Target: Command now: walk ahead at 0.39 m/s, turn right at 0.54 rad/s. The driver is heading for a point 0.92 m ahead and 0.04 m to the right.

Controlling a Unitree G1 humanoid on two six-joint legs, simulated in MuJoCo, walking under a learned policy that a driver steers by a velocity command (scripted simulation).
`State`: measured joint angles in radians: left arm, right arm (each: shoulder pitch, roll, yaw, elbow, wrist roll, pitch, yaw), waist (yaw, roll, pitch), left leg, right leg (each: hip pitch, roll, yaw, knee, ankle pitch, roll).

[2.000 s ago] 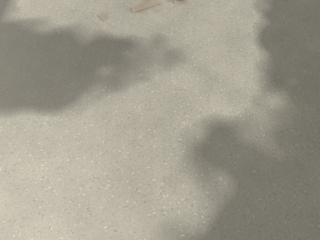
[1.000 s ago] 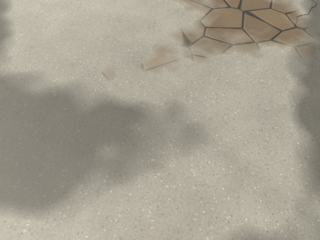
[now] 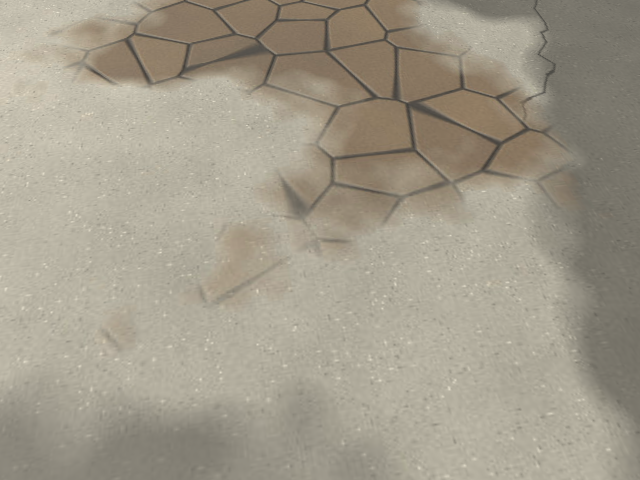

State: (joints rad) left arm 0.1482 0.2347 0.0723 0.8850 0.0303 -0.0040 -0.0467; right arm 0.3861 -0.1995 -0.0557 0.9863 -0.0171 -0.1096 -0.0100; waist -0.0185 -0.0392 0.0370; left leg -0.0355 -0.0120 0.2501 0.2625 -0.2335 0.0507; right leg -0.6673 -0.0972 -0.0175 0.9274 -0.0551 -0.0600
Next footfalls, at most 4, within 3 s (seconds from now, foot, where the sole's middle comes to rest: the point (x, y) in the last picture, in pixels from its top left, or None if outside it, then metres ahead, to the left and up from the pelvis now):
0.18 right None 0.23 -0.10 -0.78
0.74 left None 0.21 0.09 -0.78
1.60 right None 0.32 -0.17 -0.78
2.10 left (362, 391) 0.69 -0.09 -0.78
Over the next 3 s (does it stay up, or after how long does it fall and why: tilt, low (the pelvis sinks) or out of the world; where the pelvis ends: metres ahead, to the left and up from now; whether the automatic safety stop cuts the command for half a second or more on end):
stays up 0.87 -0.17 -0.01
